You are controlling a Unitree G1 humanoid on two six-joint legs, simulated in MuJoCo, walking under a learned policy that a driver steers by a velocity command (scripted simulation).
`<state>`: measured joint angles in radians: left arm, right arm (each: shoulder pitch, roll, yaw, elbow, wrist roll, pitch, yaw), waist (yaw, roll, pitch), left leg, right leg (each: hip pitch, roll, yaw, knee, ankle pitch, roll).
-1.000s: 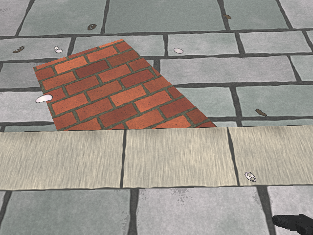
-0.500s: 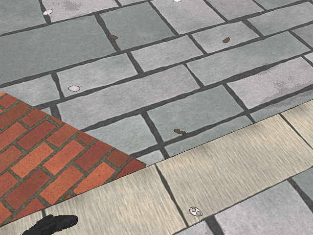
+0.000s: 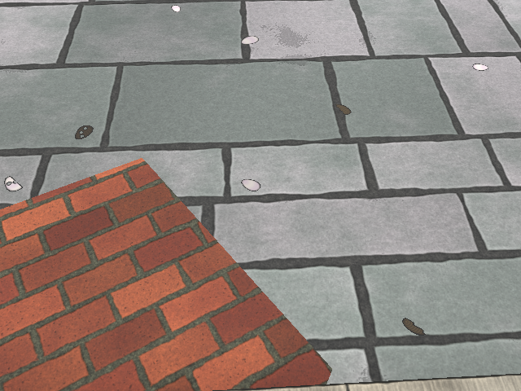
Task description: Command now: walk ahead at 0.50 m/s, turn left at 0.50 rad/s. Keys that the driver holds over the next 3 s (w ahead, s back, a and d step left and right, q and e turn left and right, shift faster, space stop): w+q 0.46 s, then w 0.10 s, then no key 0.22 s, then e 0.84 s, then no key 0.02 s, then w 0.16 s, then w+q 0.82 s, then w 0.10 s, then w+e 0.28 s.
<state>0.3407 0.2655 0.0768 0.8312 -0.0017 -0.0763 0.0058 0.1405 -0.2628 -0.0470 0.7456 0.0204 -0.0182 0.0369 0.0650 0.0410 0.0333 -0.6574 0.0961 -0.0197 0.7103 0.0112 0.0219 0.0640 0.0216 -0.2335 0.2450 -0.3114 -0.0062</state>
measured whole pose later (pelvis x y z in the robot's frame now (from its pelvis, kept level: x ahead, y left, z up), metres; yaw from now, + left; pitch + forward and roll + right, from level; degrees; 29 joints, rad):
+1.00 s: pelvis +0.44 +0.12 -0.02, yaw +18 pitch +2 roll +2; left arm 0.37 0.24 0.05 0.85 -0.02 -0.05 0.04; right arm 0.05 -0.21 -0.05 0.68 0.02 -0.07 0.04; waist 0.12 -0.06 0.03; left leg -0.47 -0.04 0.00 0.77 -0.06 0.03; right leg -0.22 -0.05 0.12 0.72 -0.49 0.02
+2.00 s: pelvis +0.68 +0.20 -0.16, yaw -6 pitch +2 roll +1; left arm 0.28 0.26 0.05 0.70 0.00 -0.01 0.02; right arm 0.28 -0.26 -0.07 0.73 0.01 -0.07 0.01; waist 0.01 -0.04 -0.08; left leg -0.28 -0.04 -0.03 0.56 -0.34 0.04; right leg -0.36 0.05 0.11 0.74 -0.44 -0.04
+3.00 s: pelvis +1.16 +0.34 -0.15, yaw +16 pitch +2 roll +0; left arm 0.27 0.30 0.06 0.84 -0.04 -0.06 -0.01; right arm 0.23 -0.25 -0.04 0.72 -0.01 -0.08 0.02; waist 0.00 -0.03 0.05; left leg -0.30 0.00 0.09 0.46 -0.19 0.05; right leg -0.50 -0.08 0.05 1.16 -0.32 -0.01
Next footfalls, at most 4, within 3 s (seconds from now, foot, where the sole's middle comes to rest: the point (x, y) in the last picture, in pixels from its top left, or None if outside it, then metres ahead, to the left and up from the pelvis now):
0.10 left None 0.23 0.12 -0.77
0.56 right None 0.44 -0.05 -0.77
0.92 left None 0.47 0.25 -0.77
1.40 right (255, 337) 0.69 0.09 -0.93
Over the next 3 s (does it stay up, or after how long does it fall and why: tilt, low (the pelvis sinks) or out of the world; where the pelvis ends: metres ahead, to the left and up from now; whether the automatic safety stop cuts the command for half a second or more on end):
stays up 1.16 0.34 -0.15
